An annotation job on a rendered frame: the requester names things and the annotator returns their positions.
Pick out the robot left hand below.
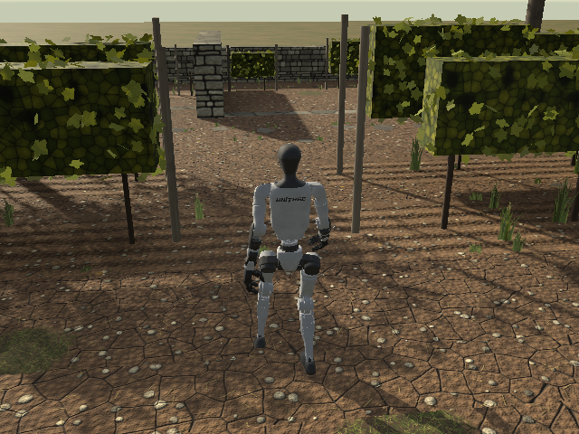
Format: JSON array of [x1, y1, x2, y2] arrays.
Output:
[[243, 268, 265, 294]]

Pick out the robot head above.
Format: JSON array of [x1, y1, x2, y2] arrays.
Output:
[[274, 144, 306, 188]]

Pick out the left robot upper arm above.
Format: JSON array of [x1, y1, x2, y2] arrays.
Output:
[[252, 184, 271, 236]]

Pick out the robot right hand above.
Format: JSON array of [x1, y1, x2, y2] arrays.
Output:
[[307, 234, 328, 251]]

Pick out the robot right forearm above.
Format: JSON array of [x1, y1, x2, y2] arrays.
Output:
[[318, 217, 331, 241]]

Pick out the robot right shin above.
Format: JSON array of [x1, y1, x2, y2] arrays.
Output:
[[299, 298, 315, 363]]

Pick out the robot left forearm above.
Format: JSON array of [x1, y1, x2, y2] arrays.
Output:
[[244, 223, 262, 270]]

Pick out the right robot upper arm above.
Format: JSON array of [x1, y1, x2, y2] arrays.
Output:
[[308, 182, 329, 230]]

